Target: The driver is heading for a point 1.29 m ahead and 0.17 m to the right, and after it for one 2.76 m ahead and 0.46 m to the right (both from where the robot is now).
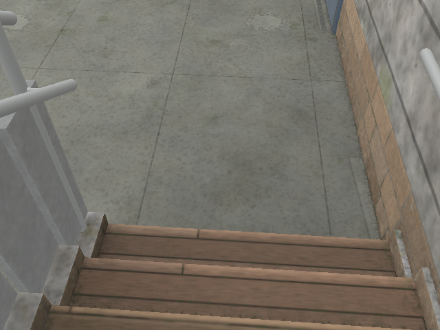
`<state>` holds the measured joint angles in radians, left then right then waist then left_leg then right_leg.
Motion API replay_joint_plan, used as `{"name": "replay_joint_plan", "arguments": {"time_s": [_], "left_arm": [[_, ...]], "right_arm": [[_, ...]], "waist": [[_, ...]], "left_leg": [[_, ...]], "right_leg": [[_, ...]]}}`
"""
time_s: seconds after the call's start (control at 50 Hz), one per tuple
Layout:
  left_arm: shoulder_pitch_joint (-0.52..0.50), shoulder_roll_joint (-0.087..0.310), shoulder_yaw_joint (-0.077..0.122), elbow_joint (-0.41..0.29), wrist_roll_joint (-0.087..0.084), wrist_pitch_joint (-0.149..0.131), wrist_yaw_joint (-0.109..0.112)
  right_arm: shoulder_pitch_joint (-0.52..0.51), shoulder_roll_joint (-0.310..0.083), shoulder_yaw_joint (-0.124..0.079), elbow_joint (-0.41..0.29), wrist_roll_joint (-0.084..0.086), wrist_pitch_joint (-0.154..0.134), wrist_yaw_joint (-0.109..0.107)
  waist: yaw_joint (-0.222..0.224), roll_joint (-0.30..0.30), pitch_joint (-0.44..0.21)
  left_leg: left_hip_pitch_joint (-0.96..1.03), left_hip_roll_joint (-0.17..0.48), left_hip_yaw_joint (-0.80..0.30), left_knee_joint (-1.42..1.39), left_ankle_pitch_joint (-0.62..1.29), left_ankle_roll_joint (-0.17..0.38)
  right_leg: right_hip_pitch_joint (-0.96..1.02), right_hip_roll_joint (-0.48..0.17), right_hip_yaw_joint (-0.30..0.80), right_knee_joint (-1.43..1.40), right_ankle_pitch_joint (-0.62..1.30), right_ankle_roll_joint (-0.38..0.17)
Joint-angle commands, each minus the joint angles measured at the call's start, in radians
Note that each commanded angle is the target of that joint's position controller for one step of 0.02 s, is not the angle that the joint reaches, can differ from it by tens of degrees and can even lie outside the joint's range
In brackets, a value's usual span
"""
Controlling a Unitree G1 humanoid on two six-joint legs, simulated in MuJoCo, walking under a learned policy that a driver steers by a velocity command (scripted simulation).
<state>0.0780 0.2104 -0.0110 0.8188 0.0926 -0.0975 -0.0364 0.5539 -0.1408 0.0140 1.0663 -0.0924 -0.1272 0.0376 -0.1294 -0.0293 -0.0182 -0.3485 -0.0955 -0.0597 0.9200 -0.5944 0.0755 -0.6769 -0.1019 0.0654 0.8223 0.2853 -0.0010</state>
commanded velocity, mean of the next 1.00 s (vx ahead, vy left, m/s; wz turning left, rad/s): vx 0.48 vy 0.00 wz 0.09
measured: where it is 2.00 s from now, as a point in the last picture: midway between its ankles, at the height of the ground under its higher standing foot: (224, 300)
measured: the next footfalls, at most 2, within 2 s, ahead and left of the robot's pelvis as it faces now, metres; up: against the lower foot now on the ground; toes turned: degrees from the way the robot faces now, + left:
right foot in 0.12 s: +0.20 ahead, -0.15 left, -0.17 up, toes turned +0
left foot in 0.74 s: +0.56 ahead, +0.09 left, -0.34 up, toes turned +12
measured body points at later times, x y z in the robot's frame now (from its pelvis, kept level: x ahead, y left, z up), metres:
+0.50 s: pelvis +0.25 -0.07 -0.16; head +0.26 -0.06 +0.29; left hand +0.06 +0.08 -0.30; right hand +0.42 -0.26 -0.29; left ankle +0.45 +0.12 -0.80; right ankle +0.15 -0.15 -0.86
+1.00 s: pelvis +0.54 +0.00 -0.30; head +0.56 +0.01 +0.15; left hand +0.58 +0.24 -0.45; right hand +0.53 -0.23 -0.45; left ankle +0.52 +0.08 -1.03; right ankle +0.65 -0.14 -0.96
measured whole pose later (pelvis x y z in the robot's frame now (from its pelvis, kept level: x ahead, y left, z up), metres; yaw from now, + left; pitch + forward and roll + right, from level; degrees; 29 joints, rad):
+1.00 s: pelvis +0.54 +0.00 -0.30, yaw +2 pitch +1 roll +3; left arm 0.27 0.22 0.02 0.98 0.08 -0.11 -0.07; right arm 0.41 -0.19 -0.01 1.01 -0.11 -0.11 0.04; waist 0.00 -0.08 0.02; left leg -0.26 -0.05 0.21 0.57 -0.33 0.08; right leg -0.73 -0.12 0.06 1.07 -0.04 -0.01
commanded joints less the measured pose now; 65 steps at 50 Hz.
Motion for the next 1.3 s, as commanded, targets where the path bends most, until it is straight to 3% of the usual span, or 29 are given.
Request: {"name": "replay_joint_plan", "arguments": {"time_s": [0.02, 0.08, 0.12, 0.14, 0.16, 0.2, 0.22, 0.26, 0.28, 0.32, 0.4, 0.48, 0.5, 0.56, 0.62, 0.64, 0.66, 0.72, 0.76, 0.78, 0.8, 0.82, 0.88, 0.92, 0.96, 1.02, 1.12, 1.24, 1.3], "left_arm": [[0.055, 0.035, -0.015, -0.031, -0.020, 0.028, 0.002], [0.130, 0.102, 0.011, -0.021, -0.010, 0.035, -0.013], [0.403, 0.247, 0.087, 0.061, -0.034, 0.011, -0.002], [0.612, 0.318, 0.111, 0.157, -0.007, -0.003, -0.025], [0.612, 0.364, 0.110, 0.157, 0.014, 0.011, -0.061], [0.516, 0.250, 0.088, 0.161, -0.002, 0.032, -0.083], [0.400, 0.061, 0.025, 0.134, 0.017, 0.023, -0.070], [0.351, -0.044, -0.009, 0.178, 0.033, -0.002, -0.025], [0.344, -0.038, -0.005, 0.191, 0.014, -0.035, 0.002], [0.386, -0.016, -0.019, 0.211, -0.023, -0.078, 0.023], [0.464, 0.124, 0.000, 0.255, 0.019, -0.065, 0.004], [0.877, -0.035, -0.037, 0.417, 0.004, -0.048, 0.077], [0.802, -0.091, -0.056, 0.375, 0.001, -0.045, 0.076], [0.607, -0.004, -0.047, 0.278, -0.008, -0.030, 0.025], [0.642, 0.046, -0.026, 0.280, -0.023, -0.039, 0.038], [0.658, 0.057, 0.004, 0.272, -0.100, 0.016, 0.056], [0.689, 0.065, 0.011, 0.272, -0.085, 0.045, 0.069], [0.652, 0.059, 0.034, 0.296, -0.055, 0.074, 0.094], [0.735, -0.031, 0.046, 0.288, -0.129, 0.058, 0.103], [0.803, -0.114, -0.030, 0.271, 0.004, 0.017, -0.065], [0.587, -0.024, 0.002, 0.178, -0.030, 0.000, -0.101], [0.480, 0.025, 0.014, 0.157, -0.064, -0.016, -0.070], [0.413, 0.012, 0.020, 0.180, -0.016, -0.013, 0.004], [0.423, -0.006, 0.035, 0.212, -0.010, -0.005, -0.019], [0.485, -0.065, 0.013, 0.218, -0.007, -0.008, -0.043], [0.250, 0.002, 0.029, 0.122, 0.009, 0.000, -0.026], [0.125, 0.015, 0.029, 0.066, -0.008, 0.034, -0.030], [-0.069, 0.033, 0.035, 0.023, 0.014, 0.060, -0.030], [-0.013, 0.046, 0.051, 0.098, 0.011, 0.046, -0.015]], "right_arm": [[-0.052, -0.167, -0.011, -0.099, -0.019, -0.011, -0.008], [-0.027, -0.188, -0.016, -0.128, 0.001, 0.027, 0.009], [-0.004, -0.229, -0.022, -0.099, -0.027, 0.047, 0.058], [0.236, -0.059, -0.002, -0.022, -0.001, 0.035, 0.093], [0.344, -0.070, -0.017, -0.049, 0.065, 0.033, 0.102], [-0.060, -0.184, -0.040, -0.201, 0.062, 0.041, 0.043], [-0.079, -0.136, -0.019, -0.192, 0.046, 0.045, 0.017], [-0.054, -0.024, 0.020, -0.194, 0.031, 0.052, 0.016], [-0.015, 0.004, 0.033, -0.178, 0.002, 0.058, 0.033], [-0.206, -0.102, -0.007, -0.195, 0.006, 0.050, 0.055], [-0.248, -0.113, -0.002, -0.210, -0.014, 0.055, 0.066], [-0.505, -0.063, 0.029, -0.265, -0.017, 0.045, 0.038], [-0.507, -0.079, 0.031, -0.248, -0.018, 0.042, 0.049], [-0.548, -0.112, 0.019, -0.267, -0.014, 0.063, 0.080], [-0.650, -0.152, 0.009, -0.311, -0.002, 0.073, 0.078], [-0.754, -0.070, 0.004, -0.286, 0.153, 0.065, 0.023], [-0.760, -0.059, 0.011, -0.290, 0.165, 0.056, 0.003], [-0.288, -0.143, -0.033, -0.132, 0.113, 0.064, -0.044], [0.008, -0.269, -0.073, -0.041, 0.070, 0.072, -0.030], [0.143, -0.335, -0.095, -0.035, -0.053, 0.055, 0.045], [0.074, -0.295, -0.100, -0.039, -0.059, 0.068, 0.050], [-0.061, -0.223, -0.081, -0.073, -0.036, 0.071, 0.042], [-0.268, -0.034, -0.012, -0.135, -0.025, 0.013, 0.012], [-0.209, -0.105, -0.028, -0.134, 0.017, -0.016, -0.003], [-0.214, -0.152, -0.047, -0.139, -0.021, -0.014, 0.005], [-0.099, -0.036, -0.012, -0.083, 0.010, -0.011, -0.045], [0.036, -0.028, 0.015, -0.041, -0.014, 0.000, -0.074], [0.037, -0.144, -0.039, -0.037, 0.002, 0.028, -0.083], [0.109, -0.123, -0.053, 0.021, -0.016, 0.069, -0.102]], "waist": [[0.084, 0.075, 0.097], [0.123, 0.052, 0.144], [0.245, 0.014, 0.020], [0.200, -0.241, -0.260], [0.155, -0.222, -0.288], [0.231, -0.080, 0.005], [0.167, 0.068, 0.080], [0.044, 0.060, 0.188], [0.051, 0.026, 0.168], [0.147, 0.021, 0.118], [0.099, 0.022, 0.017], [0.287, -0.033, 0.108], [0.264, -0.005, 0.120], [0.205, -0.044, 0.118], [0.255, -0.007, 0.175], [0.346, 0.126, 0.215], [0.372, 0.063, 0.252], [0.161, -0.056, 0.083], [0.112, 0.159, -0.210], [0.042, 0.292, -0.589], [-0.031, 0.137, -0.341], [0.016, -0.019, -0.156], [0.208, 0.032, 0.108], [0.191, 0.087, 0.035], [0.237, 0.085, -0.004], [0.115, 0.080, 0.062], [0.082, 0.070, 0.099], [0.017, 0.064, 0.203], [-0.002, 0.048, 0.173]], "left_leg": [[-0.450, 0.135, -0.232, -0.104, -0.002, 0.157], [-0.309, 0.164, -0.359, 0.049, 0.006, 0.150], [-0.251, 0.123, -0.334, 0.436, 0.278, 0.051], [-0.491, -0.019, -0.147, 0.978, -0.135, -0.052], [-0.792, -0.053, -0.068, 1.310, -0.221, -0.067], [-1.158, 0.029, -0.068, 1.323, -0.019, -0.071], [-1.043, 0.125, -0.176, 1.096, 0.274, -0.011], [-0.835, 0.251, -0.158, 0.833, 0.507, 0.030], [-0.776, 0.244, -0.127, 0.639, 0.635, 0.046], [-0.517, 0.220, 0.009, 0.243, 0.867, 0.008], [-0.573, 0.192, 0.010, 0.294, 0.792, -0.042], [-1.198, 0.246, -0.083, -0.056, 0.912, -0.075], [-1.075, 0.256, -0.062, -0.174, 1.076, -0.066], [-0.265, 0.171, 0.102, -0.110, 1.149, -0.038], [-0.349, 0.188, 0.069, -0.361, 0.979, -0.042], [-0.289, 0.126, 0.164, -0.492, 1.025, -0.066], [-0.236, 0.132, 0.139, -0.555, 0.969, -0.079], [0.221, 0.178, 0.141, -0.732, 1.053, -0.038], [0.942, 0.428, -0.027, -0.193, 1.771, 0.029], [1.241, 0.520, -0.153, -0.160, 1.440, 0.331], [1.052, 0.564, -0.270, -0.354, 0.989, 0.369], [0.757, 0.558, -0.205, -0.470, 0.740, 0.313], [-0.039, 0.412, -0.025, -0.616, 0.799, 0.164], [-0.085, 0.365, 0.075, -0.611, 0.965, 0.198], [-0.105, 0.365, 0.117, -0.514, 1.116, 0.207], [0.219, 0.460, 0.027, -0.435, 0.864, 0.191], [0.031, 0.421, 0.085, -0.291, 0.558, 0.110], [0.090, 0.503, 0.051, -0.199, 0.322, 0.032], [0.160, 0.477, 0.097, -0.046, 0.331, -0.022]], "right_leg": [[0.443, 0.034, -0.062, -0.230, 0.131, 0.037], [0.527, 0.047, -0.080, -0.462, -0.048, 0.003], [0.807, -0.008, -0.073, -0.488, 0.004, -0.125], [1.229, -0.173, 0.025, -0.081, 0.697, -0.339], [1.276, -0.317, 0.260, -0.109, 0.760, -0.393], [0.958, -0.355, 0.491, -0.359, -0.308, -0.397], [0.729, -0.309, 0.373, -0.400, -0.482, -0.318], [0.329, -0.245, 0.259, -0.473, -0.359, -0.252], [0.274, -0.137, 0.165, -0.467, -0.413, -0.223], [0.101, -0.065, 0.052, -0.498, -0.466, -0.248], [0.291, -0.112, 0.114, -0.309, -0.066, -0.255], [0.935, -0.172, 0.293, -0.176, -0.208, -0.242], [0.804, -0.119, 0.233, -0.146, -0.260, -0.229], [0.082, -0.022, 0.068, -0.249, -0.523, -0.225], [0.386, -0.047, 0.103, -0.123, -0.448, -0.205], [0.475, -0.008, 0.050, -0.108, -0.386, -0.178], [0.499, -0.001, 0.067, -0.062, -0.331, -0.173], [0.506, 0.026, 0.010, 0.465, -0.124, -0.185], [-0.060, 0.183, -0.055, 1.135, -1.277, -0.102], [-0.185, 0.075, 0.095, 1.271, -1.131, -0.083], [-0.447, 0.085, 0.020, 1.243, -1.074, -0.049], [-0.437, 0.024, 0.039, 1.028, -0.893, -0.046], [-0.047, -0.103, 0.066, 0.519, -0.437, -0.064], [0.107, -0.034, -0.012, 0.285, -0.335, -0.028], [0.197, -0.026, -0.010, 0.320, -0.277, -0.002], [-0.183, -0.105, 0.113, 0.013, -0.069, 0.011], [-0.021, -0.062, -0.014, -0.164, 0.227, -0.011], [0.080, -0.043, -0.073, -0.404, -0.044, -0.032], [0.245, -0.025, -0.108, -0.558, 0.034, -0.059]]}}
Velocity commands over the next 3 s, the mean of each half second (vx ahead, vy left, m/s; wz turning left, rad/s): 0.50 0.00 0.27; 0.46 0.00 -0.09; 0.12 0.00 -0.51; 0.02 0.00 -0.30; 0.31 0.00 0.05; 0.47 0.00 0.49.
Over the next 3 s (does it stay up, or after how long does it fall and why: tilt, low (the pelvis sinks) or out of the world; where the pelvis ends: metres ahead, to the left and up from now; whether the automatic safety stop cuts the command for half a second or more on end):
stays up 1.25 -0.14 -0.69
